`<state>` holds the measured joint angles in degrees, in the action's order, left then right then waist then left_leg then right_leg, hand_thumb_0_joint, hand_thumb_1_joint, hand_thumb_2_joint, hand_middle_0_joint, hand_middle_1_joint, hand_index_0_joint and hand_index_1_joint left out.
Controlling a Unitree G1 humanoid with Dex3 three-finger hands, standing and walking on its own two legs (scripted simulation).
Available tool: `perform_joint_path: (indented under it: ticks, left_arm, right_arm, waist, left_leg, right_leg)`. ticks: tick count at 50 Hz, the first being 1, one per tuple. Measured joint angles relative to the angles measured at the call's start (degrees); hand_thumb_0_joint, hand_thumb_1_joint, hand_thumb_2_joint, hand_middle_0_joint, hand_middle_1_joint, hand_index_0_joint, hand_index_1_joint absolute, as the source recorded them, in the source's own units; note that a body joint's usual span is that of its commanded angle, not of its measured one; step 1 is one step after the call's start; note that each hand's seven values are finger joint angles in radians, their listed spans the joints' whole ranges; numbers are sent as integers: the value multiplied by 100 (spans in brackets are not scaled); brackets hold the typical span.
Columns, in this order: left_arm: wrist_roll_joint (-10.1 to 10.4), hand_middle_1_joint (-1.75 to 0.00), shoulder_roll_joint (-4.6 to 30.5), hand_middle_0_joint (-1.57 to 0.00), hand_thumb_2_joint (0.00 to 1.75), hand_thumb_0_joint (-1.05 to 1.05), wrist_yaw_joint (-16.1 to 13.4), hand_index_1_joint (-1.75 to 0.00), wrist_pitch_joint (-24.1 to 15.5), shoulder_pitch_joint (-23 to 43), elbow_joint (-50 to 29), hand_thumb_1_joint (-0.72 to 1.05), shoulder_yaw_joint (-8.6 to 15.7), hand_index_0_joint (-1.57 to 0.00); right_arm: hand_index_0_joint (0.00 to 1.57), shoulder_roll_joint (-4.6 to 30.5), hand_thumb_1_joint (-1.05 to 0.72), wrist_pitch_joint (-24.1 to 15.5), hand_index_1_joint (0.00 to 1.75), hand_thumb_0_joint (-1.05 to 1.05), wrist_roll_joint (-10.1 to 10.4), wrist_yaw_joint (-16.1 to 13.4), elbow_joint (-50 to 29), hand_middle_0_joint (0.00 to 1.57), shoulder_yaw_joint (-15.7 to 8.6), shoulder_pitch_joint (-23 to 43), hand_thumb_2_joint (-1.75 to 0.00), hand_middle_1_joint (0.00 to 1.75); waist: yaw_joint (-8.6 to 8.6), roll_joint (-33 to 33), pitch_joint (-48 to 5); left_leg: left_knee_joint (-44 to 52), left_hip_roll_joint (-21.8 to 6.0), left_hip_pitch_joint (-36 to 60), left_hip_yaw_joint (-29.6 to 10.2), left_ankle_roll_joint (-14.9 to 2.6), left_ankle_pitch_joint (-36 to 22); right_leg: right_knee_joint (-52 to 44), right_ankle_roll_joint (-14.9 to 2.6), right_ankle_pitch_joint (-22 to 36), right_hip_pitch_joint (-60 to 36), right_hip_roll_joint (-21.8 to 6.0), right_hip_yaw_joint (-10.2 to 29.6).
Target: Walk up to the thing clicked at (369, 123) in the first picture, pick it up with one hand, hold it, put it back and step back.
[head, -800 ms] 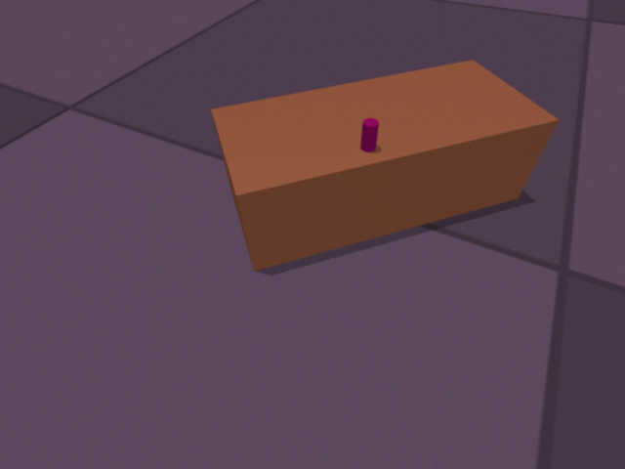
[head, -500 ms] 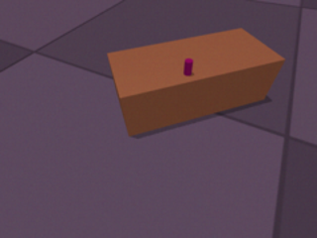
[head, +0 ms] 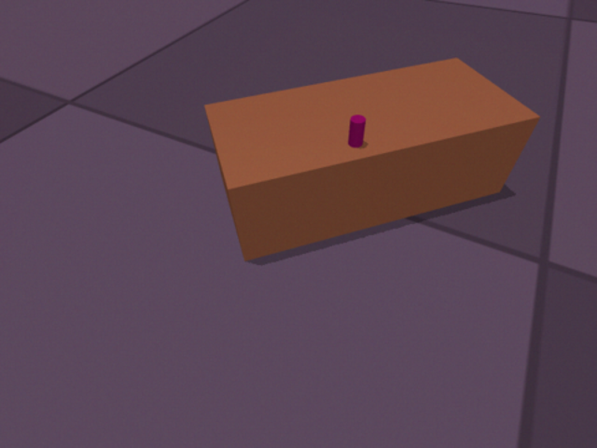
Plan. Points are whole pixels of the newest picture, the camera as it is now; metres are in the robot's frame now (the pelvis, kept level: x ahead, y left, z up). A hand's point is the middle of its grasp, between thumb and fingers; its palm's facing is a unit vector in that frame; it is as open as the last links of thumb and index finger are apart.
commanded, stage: stand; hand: right
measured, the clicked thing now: (356, 131) +1.20 -0.16 -0.31
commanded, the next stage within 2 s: walk up in 0.32 s
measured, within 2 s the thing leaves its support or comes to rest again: neither
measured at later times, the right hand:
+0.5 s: hand out of the picture +0.08 -0.26 -0.15, palm faces -0.15 +0.92 -0.38, open 7.4 cm
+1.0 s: hand (470, 381) +0.26 -0.24 -0.15, palm faces -0.20 +0.89 -0.42, open 7.4 cm
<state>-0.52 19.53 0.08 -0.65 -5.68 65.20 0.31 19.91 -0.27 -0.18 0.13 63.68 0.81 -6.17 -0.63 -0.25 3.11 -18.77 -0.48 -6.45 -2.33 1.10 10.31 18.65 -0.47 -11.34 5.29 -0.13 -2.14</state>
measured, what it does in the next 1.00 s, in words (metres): walks ahead: left foot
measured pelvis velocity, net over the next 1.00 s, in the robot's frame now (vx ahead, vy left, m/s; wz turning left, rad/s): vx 0.20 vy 0.03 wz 0.20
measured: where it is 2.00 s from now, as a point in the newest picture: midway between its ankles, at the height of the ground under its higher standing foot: (344, 344)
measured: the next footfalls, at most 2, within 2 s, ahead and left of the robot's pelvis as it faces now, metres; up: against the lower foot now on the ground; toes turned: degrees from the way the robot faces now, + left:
left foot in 0.62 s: +0.14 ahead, +0.18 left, +0.00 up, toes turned +12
right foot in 1.06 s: +0.41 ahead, -0.11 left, +0.00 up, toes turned +8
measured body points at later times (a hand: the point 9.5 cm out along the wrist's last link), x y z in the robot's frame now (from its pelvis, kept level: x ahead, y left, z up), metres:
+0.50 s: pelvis +0.02 +0.01 -0.01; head +0.03 +0.02 +0.44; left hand +0.05 +0.33 -0.13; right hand +0.09 -0.31 -0.12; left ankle +0.02 +0.14 -0.72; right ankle -0.01 -0.11 -0.75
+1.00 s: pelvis +0.20 +0.03 -0.02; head +0.21 +0.05 +0.43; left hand +0.23 +0.37 -0.14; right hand +0.27 -0.29 -0.12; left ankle +0.10 +0.17 -0.75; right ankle +0.36 -0.12 -0.72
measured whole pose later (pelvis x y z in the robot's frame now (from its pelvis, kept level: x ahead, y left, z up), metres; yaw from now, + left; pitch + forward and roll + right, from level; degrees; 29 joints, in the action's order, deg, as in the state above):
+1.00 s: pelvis +0.20 +0.03 -0.02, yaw +12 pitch -3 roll +2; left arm -1.8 25.6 6.6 1.5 -11.1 50.3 6.0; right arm 22.1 -5.7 -0.5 1.2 50.1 -2.8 -23.8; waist 0.7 4.7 4.8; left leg -27.7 -1.5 -4.0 -0.4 2.2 21.2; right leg 42.4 -0.7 -11.4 29.3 -7.7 1.9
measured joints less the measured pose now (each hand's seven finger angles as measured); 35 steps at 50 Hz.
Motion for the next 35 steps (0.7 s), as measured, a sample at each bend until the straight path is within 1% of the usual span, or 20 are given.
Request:
perform_joint_path:
  ticks: [16, 17, 19, 20, 21, 22, 23, 24, 26, 28, 30, 31, 32, 33, 34, 35]
  left_arm:
    - [-5, -30, 10, -21, 90, 0, 7, -30, 5, -55, 4, 90, 7, -20]
    - [-40, -30, 9, -21, 90, 0, 65, -30, 19, -76, -54, 90, 78, -21]
    - [-128, -30, 44, -21, 90, 0, 200, -30, 3, -161, -255, 90, 236, -21]
    - [-158, -30, 70, -21, 90, 0, 250, -30, -15, -217, -368, 90, 303, -21]
    - [-177, -30, 108, -21, 90, 0, 284, -30, -40, -267, -484, 90, 364, -21]
    - [-201, -30, 155, -21, 90, 0, 305, -30, -68, -310, -596, 90, 422, -21]
    - [-220, -30, 205, -21, 90, 0, 316, -30, -94, -353, -695, 90, 473, -21]
    - [-235, -30, 236, -21, 90, 0, 318, -30, -114, -398, -767, 90, 518, -21]
    - [-264, -30, 286, -21, 90, 0, 330, -30, -123, -523, -851, 90, 571, -21]
    - [-292, -30, 382, -21, 90, 0, 375, -30, -73, -675, -890, 90, 596, -21]
    - [-287, -30, 503, -21, 90, 0, 425, -30, 17, -815, -911, 90, 612, -21]
    - [-280, -30, 554, -21, 90, 0, 444, -30, 69, -878, -927, 90, 616, -21]
    - [-274, -30, 613, -21, 90, 0, 447, -30, 116, -931, -942, 90, 625, -21]
    - [-272, -30, 644, -21, 90, 0, 430, -30, 170, -968, -942, 90, 634, -21]
    - [-265, -30, 642, -21, 90, 0, 416, -30, 231, -988, -934, 90, 632, -20]
    - [-256, -30, 635, -21, 90, 0, 416, -30, 280, -984, -930, 90, 611, -20]
  right_arm:
    - [20, 1, -90, 5, 30, 0, -9, 14, 22, 20, -4, -56, -90, 30]
    - [20, -2, -90, 1, 30, 0, -26, 48, -34, 20, -60, -114, -90, 30]
    - [20, 11, -90, -38, 30, 0, -82, 132, -177, 20, -179, -349, -90, 30]
    - [21, 35, -90, -35, 30, 0, -111, 164, -224, 20, -220, -471, -90, 30]
    - [21, 52, -90, -13, 30, 0, -141, 184, -258, 20, -266, -580, -90, 30]
    - [21, 62, -90, 10, 30, 0, -166, 197, -283, 20, -309, -665, -90, 30]
    - [21, 77, -90, 20, 30, 0, -170, 213, -311, 20, -344, -727, -90, 30]
    - [21, 113, -90, 12, 30, 1, -168, 235, -341, 20, -377, -768, -90, 30]
    - [21, 220, -90, -34, 30, 1, -152, 300, -437, 20, -451, -824, -90, 30]
    - [21, 306, -90, -98, 30, 1, -141, 355, -572, 20, -528, -877, -90, 30]
    - [20, 373, -90, -186, 30, 1, -138, 372, -712, 20, -606, -948, -90, 30]
    - [21, 418, -90, -248, 30, 1, -139, 356, -782, 20, -650, -1002, -90, 30]
    - [21, 434, -90, -307, 30, 1, -150, 316, -837, 20, -694, -1023, -90, 30]
    - [21, 436, -90, -353, 30, 1, -181, 261, -903, 20, -720, -1033, -90, 30]
    - [21, 431, -90, -377, 30, 0, -200, 211, -969, 20, -724, -1057, -90, 30]
    - [21, 410, -90, -381, 30, 0, -173, 183, -1017, 20, -710, -1094, -90, 30]
  waist:
    - [7, -3, -19]
    - [17, -3, -29]
    - [7, 5, -89]
    - [-10, 3, -136]
    - [-28, 29, -175]
    - [-73, 96, -180]
    - [-135, 173, -148]
    - [-190, 203, -96]
    - [-255, 196, -3]
    - [-281, 218, 41]
    - [-259, 275, 50]
    - [-235, 301, 43]
    - [-219, 413, 74]
    - [-192, 525, 95]
    - [-130, 569, 84]
    - [-56, 585, 73]
  left_leg:
    - [47, -5, -4, -3, 8, -51]
    - [-71, 5, -66, -32, -53, 102]
    - [-510, 23, -268, -127, -178, 643]
    - [-761, 3, -393, -141, -234, 905]
    - [-1184, -18, -601, -66, -253, 1067]
    - [-1662, -31, -829, 79, -236, 1178]
    - [-2036, -48, -1022, 214, -219, 1265]
    - [-2280, -93, -1181, 285, -216, 1338]
    - [-2388, -213, -1405, 307, -226, 1441]
    - [-2128, -319, -1487, 332, -223, 1331]
    - [-1661, -370, -1398, 421, -178, 851]
    - [-1468, -346, -1312, 462, -141, 485]
    - [-1534, -243, -1277, 527, -126, 151]
    - [-1762, -145, -1295, 605, -137, 288]
    - [-1920, -91, -1300, 628, -161, 482]
    - [-1947, -55, -1242, 607, -201, 608]
  right_leg:
    - [-22, -10, 38, 14, 5, -3]
    - [90, -31, -149, 60, -1, -36]
    - [455, -123, -763, 179, -8, -142]
    - [552, -174, -929, 207, -3, -209]
    - [566, -216, -882, 213, -27, -292]
    - [526, -245, -673, 193, -84, -357]
    - [472, -260, -441, 148, -151, -399]
    - [440, -242, -414, 82, -187, -440]
    - [357, -206, -512, -88, -213, -526]
    - [402, -146, -670, -211, -260, -593]
    - [702, -91, -963, -246, -348, -659]
    - [1022, -107, -1207, -198, -417, -682]
    - [1511, -208, -1490, -77, -556, -595]
    - [2221, -269, -1778, 179, -615, -355]
    - [2950, -275, -1919, 493, -534, -115]
    - [3529, -275, -1944, 777, -419, 41]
